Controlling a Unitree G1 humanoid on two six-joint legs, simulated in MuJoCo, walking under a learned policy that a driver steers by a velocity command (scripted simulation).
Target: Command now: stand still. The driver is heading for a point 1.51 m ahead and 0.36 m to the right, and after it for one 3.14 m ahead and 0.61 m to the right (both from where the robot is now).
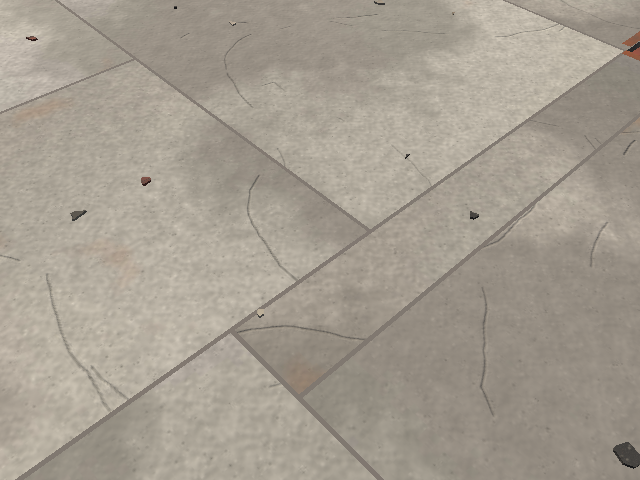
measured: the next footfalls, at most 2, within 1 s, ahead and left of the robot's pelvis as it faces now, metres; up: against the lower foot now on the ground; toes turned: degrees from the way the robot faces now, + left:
right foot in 0.70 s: +0.18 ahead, -0.10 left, +0.00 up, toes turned -5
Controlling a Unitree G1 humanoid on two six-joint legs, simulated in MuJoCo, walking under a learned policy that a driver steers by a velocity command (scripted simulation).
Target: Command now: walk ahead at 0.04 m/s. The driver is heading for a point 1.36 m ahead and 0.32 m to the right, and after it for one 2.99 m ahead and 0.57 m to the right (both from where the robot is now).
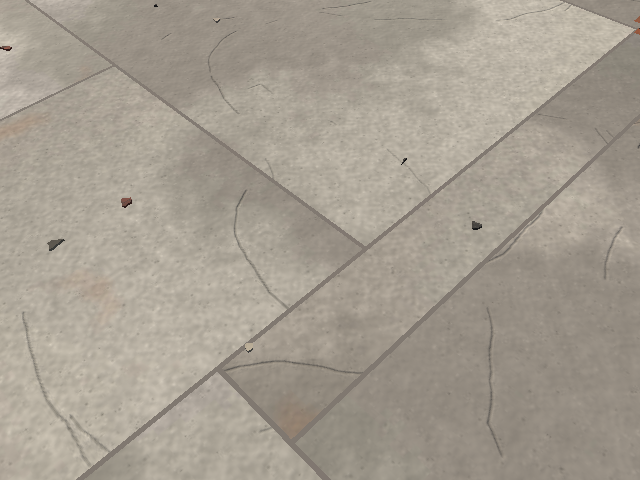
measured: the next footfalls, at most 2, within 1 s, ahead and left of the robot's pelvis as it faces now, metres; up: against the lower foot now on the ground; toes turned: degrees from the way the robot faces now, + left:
left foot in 0.04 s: +0.06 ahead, +0.13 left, +0.00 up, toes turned +2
left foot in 0.64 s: +0.25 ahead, +0.16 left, +0.00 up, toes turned +5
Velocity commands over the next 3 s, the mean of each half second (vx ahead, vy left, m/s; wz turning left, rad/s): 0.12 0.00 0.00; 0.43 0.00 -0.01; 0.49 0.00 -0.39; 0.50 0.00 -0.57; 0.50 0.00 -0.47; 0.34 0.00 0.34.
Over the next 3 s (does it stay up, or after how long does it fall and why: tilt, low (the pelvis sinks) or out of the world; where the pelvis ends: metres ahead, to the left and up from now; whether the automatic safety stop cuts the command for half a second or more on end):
stays up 1.25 -0.33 -0.01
